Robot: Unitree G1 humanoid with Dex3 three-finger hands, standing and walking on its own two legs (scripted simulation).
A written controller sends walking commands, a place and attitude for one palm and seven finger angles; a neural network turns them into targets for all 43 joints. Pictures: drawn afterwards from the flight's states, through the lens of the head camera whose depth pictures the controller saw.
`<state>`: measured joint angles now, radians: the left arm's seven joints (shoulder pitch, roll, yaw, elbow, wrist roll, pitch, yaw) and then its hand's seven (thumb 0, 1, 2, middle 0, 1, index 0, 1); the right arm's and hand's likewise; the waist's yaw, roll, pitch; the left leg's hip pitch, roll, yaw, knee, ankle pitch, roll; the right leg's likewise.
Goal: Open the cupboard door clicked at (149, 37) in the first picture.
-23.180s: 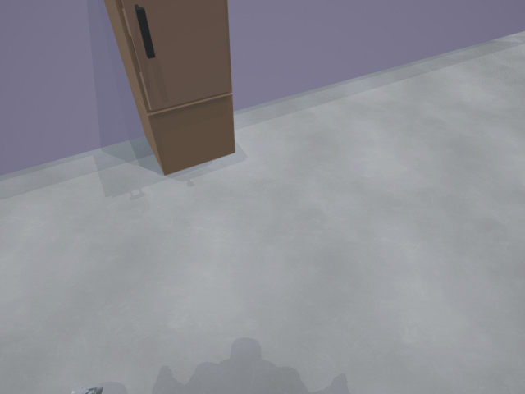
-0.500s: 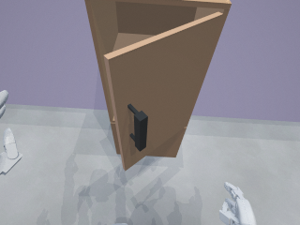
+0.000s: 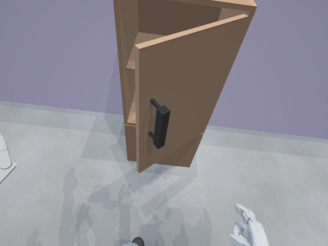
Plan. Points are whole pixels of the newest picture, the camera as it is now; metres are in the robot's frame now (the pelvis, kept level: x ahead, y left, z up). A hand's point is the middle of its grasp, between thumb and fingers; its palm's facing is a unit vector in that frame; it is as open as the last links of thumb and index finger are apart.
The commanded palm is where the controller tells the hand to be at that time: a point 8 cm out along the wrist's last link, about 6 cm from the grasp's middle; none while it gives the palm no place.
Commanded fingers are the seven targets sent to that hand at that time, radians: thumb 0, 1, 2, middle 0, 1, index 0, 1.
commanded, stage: step back with the hand held close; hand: left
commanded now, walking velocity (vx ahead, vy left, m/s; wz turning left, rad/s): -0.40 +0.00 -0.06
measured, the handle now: (156, 124) +0.46 +0.06 +0.00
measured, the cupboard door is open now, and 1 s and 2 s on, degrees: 42 42 42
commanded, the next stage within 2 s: stop stepping back and stand still in 0.16 s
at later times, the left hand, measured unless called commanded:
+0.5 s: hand out of the picture +0.09 +0.24 +0.17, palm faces +0.28 -0.78 -0.56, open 7.4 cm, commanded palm +0.04 +0.28 +0.18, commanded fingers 0.00 0.90 0.90 -0.20 -0.30 -0.20 -0.30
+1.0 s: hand out of the picture +0.03 +0.25 +0.17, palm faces +0.40 -0.78 -0.47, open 7.4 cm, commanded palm -0.02 +0.29 +0.18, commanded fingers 0.00 0.90 0.90 -0.20 -0.30 -0.20 -0.30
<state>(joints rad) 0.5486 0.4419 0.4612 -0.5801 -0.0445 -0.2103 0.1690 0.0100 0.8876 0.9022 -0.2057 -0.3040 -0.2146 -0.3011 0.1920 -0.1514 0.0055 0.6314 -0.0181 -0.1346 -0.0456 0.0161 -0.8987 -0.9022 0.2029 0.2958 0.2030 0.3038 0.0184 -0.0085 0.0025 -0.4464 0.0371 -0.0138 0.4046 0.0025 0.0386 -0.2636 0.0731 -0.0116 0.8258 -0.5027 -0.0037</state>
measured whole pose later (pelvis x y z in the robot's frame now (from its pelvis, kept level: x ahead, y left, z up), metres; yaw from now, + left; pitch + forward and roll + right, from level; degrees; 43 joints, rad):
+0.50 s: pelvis -0.12 -0.01 +0.00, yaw -3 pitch +1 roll +0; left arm 0.69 0.55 0.48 -0.63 -0.06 -0.15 0.15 0.01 0.89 0.90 -0.21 -0.30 -0.22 -0.30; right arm 0.24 -0.19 0.00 0.59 -0.02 -0.12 -0.07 0.01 -0.90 -0.90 0.20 0.30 0.20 0.30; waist -0.04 -0.07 0.00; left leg -0.45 -0.03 0.03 0.40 -0.17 0.00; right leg -0.18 0.03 -0.05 0.47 -0.49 -0.05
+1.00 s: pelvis -0.16 +0.00 +0.00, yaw -1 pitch -1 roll +0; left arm 0.56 0.42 0.41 -0.49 -0.03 -0.22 0.14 0.01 0.89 0.90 -0.21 -0.30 -0.22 -0.30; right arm 0.26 -0.17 0.02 0.67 -0.01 -0.15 -0.05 0.02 -0.90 -0.90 0.20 0.30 0.20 0.30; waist 0.00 0.00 -0.02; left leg -0.35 0.02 0.01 0.80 -0.39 0.01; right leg -0.26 0.03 -0.08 0.55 -0.28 -0.06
